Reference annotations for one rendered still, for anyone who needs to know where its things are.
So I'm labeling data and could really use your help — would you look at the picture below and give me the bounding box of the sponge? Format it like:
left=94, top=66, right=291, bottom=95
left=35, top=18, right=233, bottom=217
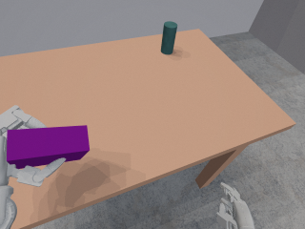
left=7, top=125, right=90, bottom=169

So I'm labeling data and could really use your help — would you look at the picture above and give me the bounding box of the left robot hand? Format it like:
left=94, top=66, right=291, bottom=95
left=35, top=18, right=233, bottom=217
left=0, top=105, right=66, bottom=187

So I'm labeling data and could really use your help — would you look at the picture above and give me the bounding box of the table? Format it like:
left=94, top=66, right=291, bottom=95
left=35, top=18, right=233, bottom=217
left=0, top=29, right=296, bottom=229

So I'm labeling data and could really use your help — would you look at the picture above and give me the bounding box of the right robot hand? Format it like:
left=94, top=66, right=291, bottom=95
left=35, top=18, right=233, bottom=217
left=216, top=182, right=255, bottom=229

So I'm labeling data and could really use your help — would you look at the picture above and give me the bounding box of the robot left forearm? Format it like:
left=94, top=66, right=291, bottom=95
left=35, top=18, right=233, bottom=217
left=0, top=185, right=17, bottom=229

